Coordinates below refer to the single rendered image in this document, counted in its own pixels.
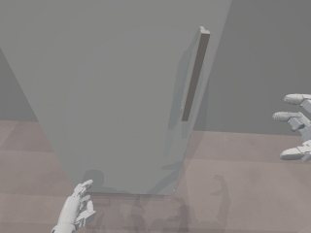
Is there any robot right hand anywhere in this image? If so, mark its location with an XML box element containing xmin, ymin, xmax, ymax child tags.
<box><xmin>272</xmin><ymin>94</ymin><xmax>311</xmax><ymax>162</ymax></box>

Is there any robot left forearm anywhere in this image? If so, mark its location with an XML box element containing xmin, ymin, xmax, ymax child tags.
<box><xmin>51</xmin><ymin>222</ymin><xmax>76</xmax><ymax>233</ymax></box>

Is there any fridge door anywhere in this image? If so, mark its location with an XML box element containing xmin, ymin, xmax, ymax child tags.
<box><xmin>0</xmin><ymin>0</ymin><xmax>229</xmax><ymax>195</ymax></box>

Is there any handle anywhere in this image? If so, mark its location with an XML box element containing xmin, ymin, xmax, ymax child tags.
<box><xmin>181</xmin><ymin>26</ymin><xmax>211</xmax><ymax>121</ymax></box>

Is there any robot left hand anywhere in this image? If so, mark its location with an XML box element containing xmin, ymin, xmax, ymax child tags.
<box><xmin>57</xmin><ymin>180</ymin><xmax>96</xmax><ymax>231</ymax></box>

